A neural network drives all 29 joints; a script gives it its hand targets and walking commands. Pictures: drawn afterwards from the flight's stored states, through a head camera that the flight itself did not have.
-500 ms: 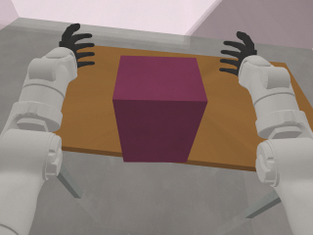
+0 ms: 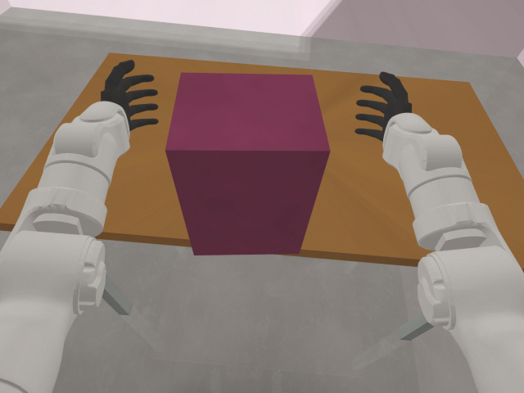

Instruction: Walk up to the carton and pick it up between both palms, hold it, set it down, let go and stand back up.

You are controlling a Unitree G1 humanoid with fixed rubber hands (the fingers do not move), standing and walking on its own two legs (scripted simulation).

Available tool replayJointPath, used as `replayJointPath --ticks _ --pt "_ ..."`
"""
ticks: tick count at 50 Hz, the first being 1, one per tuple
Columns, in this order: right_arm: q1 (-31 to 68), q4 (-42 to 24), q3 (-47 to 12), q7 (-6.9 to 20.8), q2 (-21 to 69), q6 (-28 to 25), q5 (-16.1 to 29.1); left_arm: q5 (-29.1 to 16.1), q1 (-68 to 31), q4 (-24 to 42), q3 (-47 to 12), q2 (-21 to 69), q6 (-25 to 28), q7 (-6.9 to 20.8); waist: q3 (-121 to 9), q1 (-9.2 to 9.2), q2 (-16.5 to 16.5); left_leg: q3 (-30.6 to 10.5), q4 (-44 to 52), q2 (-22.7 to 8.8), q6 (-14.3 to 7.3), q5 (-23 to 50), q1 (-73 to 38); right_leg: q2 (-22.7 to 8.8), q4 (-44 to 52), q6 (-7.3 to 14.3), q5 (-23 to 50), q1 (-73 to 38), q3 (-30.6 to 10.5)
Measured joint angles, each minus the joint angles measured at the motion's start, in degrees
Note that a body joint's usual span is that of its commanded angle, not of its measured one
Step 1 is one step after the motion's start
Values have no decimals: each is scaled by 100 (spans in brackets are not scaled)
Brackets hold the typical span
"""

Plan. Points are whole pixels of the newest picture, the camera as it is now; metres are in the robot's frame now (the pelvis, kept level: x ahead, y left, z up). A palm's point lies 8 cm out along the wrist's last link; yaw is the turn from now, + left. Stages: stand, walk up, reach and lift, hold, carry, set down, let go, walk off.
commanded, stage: reach and lift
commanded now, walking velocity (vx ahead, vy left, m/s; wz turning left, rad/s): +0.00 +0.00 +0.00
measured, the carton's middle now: (247, 174) +0.46 +0.05 +0.05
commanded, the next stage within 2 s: none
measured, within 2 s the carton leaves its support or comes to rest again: neither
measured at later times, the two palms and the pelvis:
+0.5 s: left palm (124, 145) +0.46 +0.25 +0.10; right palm (354, 151) +0.48 -0.13 +0.10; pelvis +0.03 +0.02 +0.00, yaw +0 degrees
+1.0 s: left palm (158, 149) +0.46 +0.19 +0.09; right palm (353, 148) +0.48 -0.12 +0.10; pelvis +0.02 +0.00 +0.00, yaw +0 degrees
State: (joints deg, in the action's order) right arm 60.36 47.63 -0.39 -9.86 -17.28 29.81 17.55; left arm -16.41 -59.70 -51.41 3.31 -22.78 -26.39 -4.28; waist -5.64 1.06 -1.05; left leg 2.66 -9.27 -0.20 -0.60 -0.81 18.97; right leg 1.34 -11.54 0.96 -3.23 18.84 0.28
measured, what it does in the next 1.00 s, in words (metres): stands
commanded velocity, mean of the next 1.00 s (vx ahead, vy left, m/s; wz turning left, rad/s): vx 0.00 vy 0.00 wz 0.00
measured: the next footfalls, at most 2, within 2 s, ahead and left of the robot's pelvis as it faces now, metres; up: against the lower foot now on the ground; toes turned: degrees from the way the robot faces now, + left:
none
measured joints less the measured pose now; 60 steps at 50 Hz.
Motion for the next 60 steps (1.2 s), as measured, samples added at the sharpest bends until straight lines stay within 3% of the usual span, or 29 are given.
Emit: replayJointPath --ticks 12,25,34,42,51,60 --pt "219 553 246 -100 393 -535 -337 302 -210 -703 150 140 570 172 -204 45 -39 -25 -280 72 -43 -130 496 -77 -377 -35 -196 523 24" --pt "-954 451 667 116 738 -1704 -1009 620 973 -249 144 605 1607 182 -176 88 -5 -24 45 147 -90 -161 162 -140 249 -98 -75 42 4" --pt "-1215 711 807 212 877 -2495 -1368 903 1195 -440 213 1167 2259 44 -151 82 146 -3 63 115 -84 -121 281 -108 443 -95 76 93 -25" --pt "-965 739 804 48 1025 -2485 -1461 1310 846 -822 623 1272 2238 -156 -312 33 114 11 145 47 -45 6 464 -39 292 -36 91 398 -38" --pt "-419 988 834 -81 1206 -2217 -1567 1490 456 -1067 814 1209 2062 -60 -322 41 43 -36 147 26 -11 17 454 -16 65 3 -33 481 8" --pt "-581 859 1198 -192 1595 -2296 -1902 1787 511 -889 1029 1379 2205 -50 -344 -8 -23 -99 309 67 -19 62 380 -53 187 -13 -35 402 65"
